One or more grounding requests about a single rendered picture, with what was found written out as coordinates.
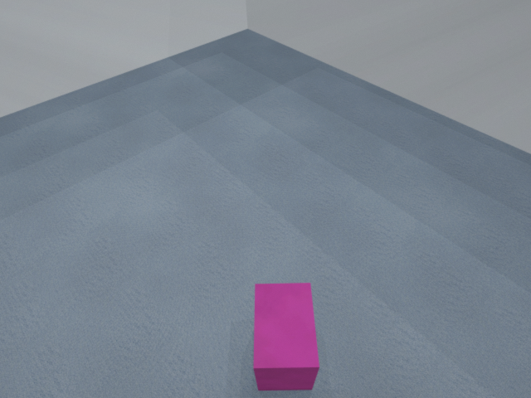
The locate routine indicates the carton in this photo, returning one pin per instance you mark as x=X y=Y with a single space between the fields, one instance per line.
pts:
x=285 y=345

